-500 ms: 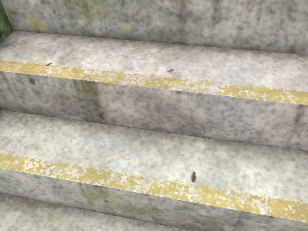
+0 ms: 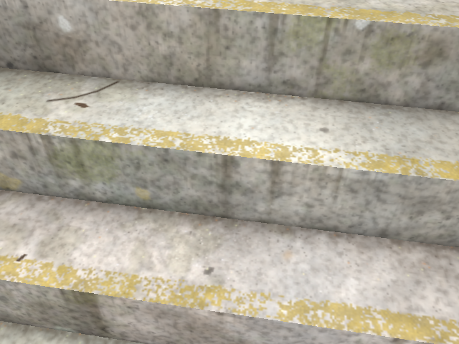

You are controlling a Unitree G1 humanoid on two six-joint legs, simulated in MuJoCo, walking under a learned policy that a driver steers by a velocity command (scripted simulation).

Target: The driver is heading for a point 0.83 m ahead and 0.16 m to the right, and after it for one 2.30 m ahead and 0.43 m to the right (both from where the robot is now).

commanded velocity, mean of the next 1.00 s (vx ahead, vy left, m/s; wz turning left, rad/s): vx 0.50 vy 0.00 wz -0.27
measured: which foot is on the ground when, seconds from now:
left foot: up 0.00-0.30, down 0.32-0.84, up 0.86-1.00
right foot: down 0.00-0.36, up 0.38-0.78, down 0.80-1.00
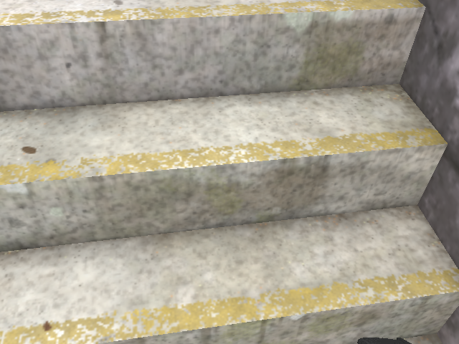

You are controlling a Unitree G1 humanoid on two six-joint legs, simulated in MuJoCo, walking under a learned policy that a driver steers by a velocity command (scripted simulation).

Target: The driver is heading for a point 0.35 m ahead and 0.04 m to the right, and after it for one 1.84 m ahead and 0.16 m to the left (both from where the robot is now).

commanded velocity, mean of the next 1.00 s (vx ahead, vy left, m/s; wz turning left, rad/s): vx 0.23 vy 0.00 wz -0.15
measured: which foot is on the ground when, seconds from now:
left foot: up 0.00-0.26, down 0.28-0.76, up 0.78-1.00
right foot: down 0.00-0.30, up 0.32-0.72, down 0.74-1.00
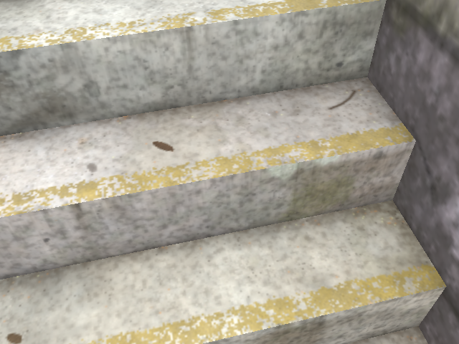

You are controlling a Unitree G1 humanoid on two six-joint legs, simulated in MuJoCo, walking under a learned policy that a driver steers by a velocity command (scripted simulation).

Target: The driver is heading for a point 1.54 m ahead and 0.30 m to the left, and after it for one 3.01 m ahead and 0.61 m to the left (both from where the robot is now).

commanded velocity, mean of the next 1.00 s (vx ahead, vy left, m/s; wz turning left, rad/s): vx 0.01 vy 0.00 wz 0.32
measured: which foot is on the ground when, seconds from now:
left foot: up 0.00-0.06, down 0.08-0.48, up 0.50-0.78, down 0.80-1.00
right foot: down 0.00-0.10, up 0.12-0.44, down 0.46-1.00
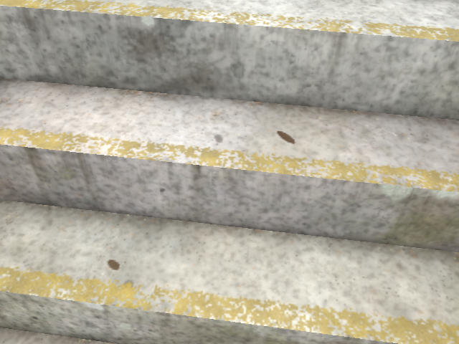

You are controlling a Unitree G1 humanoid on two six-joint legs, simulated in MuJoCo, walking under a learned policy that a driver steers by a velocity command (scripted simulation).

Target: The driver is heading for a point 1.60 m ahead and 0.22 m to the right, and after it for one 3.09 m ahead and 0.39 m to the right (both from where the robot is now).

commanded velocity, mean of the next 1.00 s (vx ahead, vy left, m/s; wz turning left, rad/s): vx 0.39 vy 0.00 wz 0.01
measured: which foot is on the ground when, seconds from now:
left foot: down 0.00-0.28, up 0.30-0.60, down 0.62-1.00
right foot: down 0.00-0.66, up 0.68-1.00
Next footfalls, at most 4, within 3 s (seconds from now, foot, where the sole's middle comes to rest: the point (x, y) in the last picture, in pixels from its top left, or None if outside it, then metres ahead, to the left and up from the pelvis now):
0.62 left None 0.34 0.08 -0.58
1.06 right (281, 280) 0.54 -0.08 -0.38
1.56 left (201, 134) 0.79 0.11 -0.18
2.20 right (325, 7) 1.02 -0.17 0.02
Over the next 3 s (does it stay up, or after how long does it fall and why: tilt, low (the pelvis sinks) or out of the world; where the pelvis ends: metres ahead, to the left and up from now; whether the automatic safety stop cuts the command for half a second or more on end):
stays up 1.22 -0.08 0.97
